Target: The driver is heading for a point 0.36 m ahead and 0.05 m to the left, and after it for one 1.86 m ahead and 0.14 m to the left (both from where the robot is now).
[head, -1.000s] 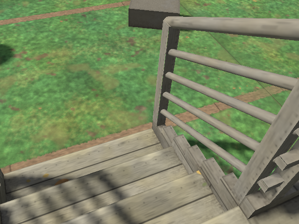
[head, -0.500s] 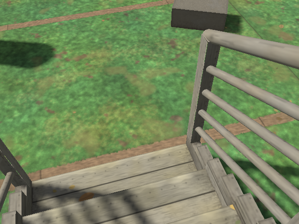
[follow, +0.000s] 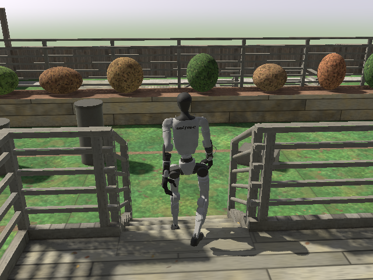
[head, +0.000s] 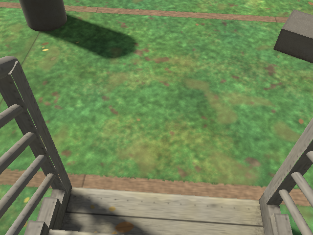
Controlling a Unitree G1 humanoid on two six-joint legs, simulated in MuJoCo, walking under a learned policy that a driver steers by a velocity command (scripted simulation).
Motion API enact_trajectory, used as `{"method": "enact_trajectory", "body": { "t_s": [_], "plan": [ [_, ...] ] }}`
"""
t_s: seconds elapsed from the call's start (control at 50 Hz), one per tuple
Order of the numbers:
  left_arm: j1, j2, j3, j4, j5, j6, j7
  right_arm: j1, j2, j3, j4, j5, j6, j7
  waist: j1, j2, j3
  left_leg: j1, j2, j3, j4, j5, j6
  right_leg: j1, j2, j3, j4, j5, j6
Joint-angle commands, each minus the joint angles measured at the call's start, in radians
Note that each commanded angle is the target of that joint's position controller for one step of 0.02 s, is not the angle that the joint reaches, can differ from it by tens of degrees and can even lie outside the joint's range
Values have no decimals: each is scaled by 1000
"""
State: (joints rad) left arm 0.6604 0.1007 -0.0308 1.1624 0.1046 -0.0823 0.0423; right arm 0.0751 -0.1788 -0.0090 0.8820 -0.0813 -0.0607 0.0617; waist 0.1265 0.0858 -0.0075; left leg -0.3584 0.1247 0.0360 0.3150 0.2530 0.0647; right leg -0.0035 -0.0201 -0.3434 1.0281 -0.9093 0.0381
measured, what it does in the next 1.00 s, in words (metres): goes down, turning left: right foot 0.16 m lower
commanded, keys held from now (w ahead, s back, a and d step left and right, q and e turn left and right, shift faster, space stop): w+q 0.42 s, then w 0.58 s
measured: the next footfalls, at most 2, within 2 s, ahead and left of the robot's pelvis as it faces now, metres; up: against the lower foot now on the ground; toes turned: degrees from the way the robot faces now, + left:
right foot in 0.44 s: +0.40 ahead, -0.11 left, -0.16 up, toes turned +16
left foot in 1.10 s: +0.70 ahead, +0.24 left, -0.32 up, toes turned +28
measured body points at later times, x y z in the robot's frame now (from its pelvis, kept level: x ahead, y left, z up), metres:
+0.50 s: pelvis +0.29 -0.04 -0.20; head +0.30 -0.04 +0.25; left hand +0.34 +0.22 -0.32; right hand +0.30 -0.27 -0.35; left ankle +0.12 +0.09 -0.70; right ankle +0.36 -0.12 -0.94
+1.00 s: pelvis +0.53 +0.04 -0.28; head +0.54 +0.05 +0.17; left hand +0.28 +0.09 -0.40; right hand +0.79 -0.03 -0.38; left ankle +0.67 +0.26 -0.97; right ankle +0.36 -0.13 -0.94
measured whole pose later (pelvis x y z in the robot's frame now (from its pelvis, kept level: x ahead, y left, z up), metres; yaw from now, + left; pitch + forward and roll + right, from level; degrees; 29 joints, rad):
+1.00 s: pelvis +0.53 +0.04 -0.28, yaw +22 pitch +3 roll -2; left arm 0.70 0.10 -0.06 1.15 0.08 -0.12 -0.02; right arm 0.04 -0.19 0.06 0.81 -0.10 -0.05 0.11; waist 0.17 0.03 -0.03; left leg -0.70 0.10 -0.02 0.59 0.39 0.05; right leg -0.06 0.03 -0.11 0.83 -0.81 -0.04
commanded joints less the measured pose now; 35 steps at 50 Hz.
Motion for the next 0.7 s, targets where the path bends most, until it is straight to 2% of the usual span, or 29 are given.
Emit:
{"method": "enact_trajectory", "body": {
  "t_s": [0.02, 0.04, 0.06, 0.08, 0.12, 0.14, 0.16, 0.18, 0.2, 0.22, 0.24, 0.26, 0.3, 0.34, 0.4, 0.42, 0.44, 0.46, 0.48, 0.5, 0.52, 0.54, 0.56, 0.58, 0.6, 0.62, 0.64, 0.66, 0.7],
  "plan": [
    [160, 105, 4, 19, 53, 20, -88, 584, -259, -108, 166, -2, -23, -14, -226, 126, -166, 881, 9, 6, 220, 548, 196, -588, -108, 132, 515, 516, -25],
    [209, 65, -19, -35, 27, 10, -152, 776, -347, -126, 225, 19, -5, -2, -259, 156, -525, 1281, 195, -275, 450, 878, 420, -734, -40, 237, 937, 38, 41],
    [-127, 149, 12, -164, -37, -22, -160, 854, -310, -134, 270, 3, -10, -4, -400, 63, -364, 1296, 239, -483, 301, 598, 437, -1108, 8, 314, 1047, 55, 63],
    [-396, 175, 27, -264, -70, -65, -127, 737, -262, -127, 249, 2, -29, -26, -404, -52, -158, 1089, 203, -425, 245, 245, 369, -1264, -21, 353, 919, 99, 34],
    [-365, 197, 40, -305, -49, -63, -72, 411, -82, -58, 152, -19, -22, -13, -188, -161, -30, 484, 189, -356, 171, 10, 323, -1008, -127, 435, 580, 291, -43],
    [-306, 123, 25, -268, -26, -42, -53, 260, 0, -13, 91, -18, -41, -14, -87, -172, 91, 61, 163, -301, 85, -46, 276, -774, -191, 493, 252, 582, -83],
    [-308, 99, 21, -273, -13, -15, -47, 227, -52, -22, 69, -1, -49, -13, -71, -57, 151, -146, 115, -319, 52, -155, 312, -711, -157, 431, 261, 562, -89],
    [-247, 94, 17, -249, -7, 3, -57, 236, -43, -11, 51, 26, -54, -15, -75, -77, 102, -269, 78, -267, 35, -238, 319, -590, -138, 410, 55, 722, -83],
    [-239, 82, 10, -263, -2, 14, -74, 254, -93, -12, 52, 20, -59, -9, -53, -23, 81, -380, 11, -252, 74, -275, 298, -477, -106, 357, 68, 803, -81],
    [-182, 72, -5, -257, 4, 8, -95, 255, -104, -8, 39, -15, -67, -12, -35, -29, 56, -479, -32, -235, 169, -303, 263, -383, -84, 338, 117, 979, -80],
    [-132, 96, -1, -255, 9, 0, -99, 265, -131, -10, 17, -23, -78, -8, -26, -50, 40, -544, -58, -218, 253, -279, 256, -306, -56, 300, 131, 984, -58],
    [-280, 101, -10, -302, 12, 5, -97, 339, -76, 8, 40, -31, -98, -30, -110, -75, 51, -355, -46, -303, 323, -416, 234, -537, -121, 467, -18, 1248, -39],
    [-477, 149, -18, -347, -3, 17, -85, 467, -51, 13, 64, 21, -107, -66, -220, -121, 53, -195, -90, -278, 479, -650, 158, -606, -133, 467, -441, 1475, -18],
    [-500, 166, -11, -374, -15, 37, -95, 440, -161, 6, 35, -12, -76, -38, -165, -56, 70, -410, -97, -341, 480, -756, 175, -307, -69, 361, -436, 1371, -17],
    [-437, 207, 9, -373, -17, 25, -105, 458, -175, 3, 1, -1, -42, -7, -143, -81, 102, -288, -78, -464, 642, -747, 178, -214, -43, 360, -655, 1200, -33],
    [-356, 254, 33, -337, -31, 19, -95, 453, -195, 3, 8, -14, -30, 6, -110, -77, 75, -257, -87, -484, 758, -698, 154, -95, -58, 378, -688, 1240, -61],
    [-160, 353, 82, -284, -60, -4, -78, 435, -192, 5, -1, -18, -29, 26, -21, -111, -6, -232, -132, -415, 998, -577, 79, 79, -89, 349, -714, 1226, -128],
    [-15, 447, 118, -242, -32, -13, -97, 677, -36, 28, 54, -7, -39, 62, -75, -359, -292, -508, -251, -224, 1505, -910, -22, 542, -275, 461, -265, 1817, -361],
    [-10, 475, 119, -254, -7, -4, -132, 763, -43, 24, 32, 39, -42, 74, -73, -363, -335, -838, -283, -155, 1875, -1068, -42, 611, -423, 730, -310, 1813, -461],
    [0, 436, 117, -242, 22, 16, -154, 608, -103, 15, -26, 55, -33, 59, -10, -256, -221, -1035, -239, -154, 1981, -1000, -55, 491, -468, 829, -397, 1514, -463],
    [-57, 372, 101, -221, 16, 13, -154, 477, -92, 29, -77, 41, -27, 29, -22, -204, -44, -1187, -157, -197, 1923, -792, -42, 284, -464, 928, -525, 798, -410],
    [-168, 165, 36, -232, 20, 0, -144, 394, -90, 33, -77, 37, -18, 4, -96, -50, 81, -1050, -83, -249, 1642, -500, 12, 19, -327, 753, -609, 605, -263],
    [-193, 138, 22, -224, 4, -8, -133, 429, -70, 41, -76, 26, -5, -1, -158, -108, 95, -888, -5, -238, 1579, -445, 13, -224, -393, 799, -666, 638, -309],
    [-265, 82, 5, -229, 10, -28, -109, 444, -35, 54, -70, 10, -2, 1, -212, -75, 148, -831, 36, -249, 1460, -328, 22, -369, -355, 748, -698, 707, -301],
    [-300, 104, 14, -225, -10, -60, -89, 456, -2, 68, -64, -12, 5, 16, -209, -100, 135, -774, 36, -211, 1245, -230, 32, -424, -245, 635, -702, 649, -278],
    [-321, 98, 8, -221, -28, -83, -68, 406, -46, 61, -72, -17, 6, 33, -173, -71, 124, -733, 23, -170, 1052, -103, 16, -490, -222, 600, -707, 607, -316],
    [-261, 113, 3, -204, -29, -99, -59, 300, -96, 32, -86, -8, 4, 37, -113, -77, 74, -572, 5, -121, 840, 34, 9, -531, -178, 492, -717, 620, -307],
    [-185, 167, 6, -152, -18, -102, -64, 244, -89, 30, -91, -10, 7, 51, -105, -155, 61, -524, -2, -90, 863, 32, -3, -552, -172, 503, -711, 648, -313],
    [-127, 247, 22, -107, -11, -85, -76, 283, -84, 30, -79, -11, 8, 57, -137, -148, 47, -579, -27, -133, 876, -18, -8, -412, -223, 551, -630, 858, -326]
  ]
}}
Velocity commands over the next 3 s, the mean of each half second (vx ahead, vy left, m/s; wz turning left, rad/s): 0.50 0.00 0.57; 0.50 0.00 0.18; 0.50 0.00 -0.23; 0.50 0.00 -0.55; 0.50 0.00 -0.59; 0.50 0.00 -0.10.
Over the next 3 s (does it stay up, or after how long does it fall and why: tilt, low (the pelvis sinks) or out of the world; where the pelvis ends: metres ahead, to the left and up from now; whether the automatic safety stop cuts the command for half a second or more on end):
stays up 1.65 0.14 -0.53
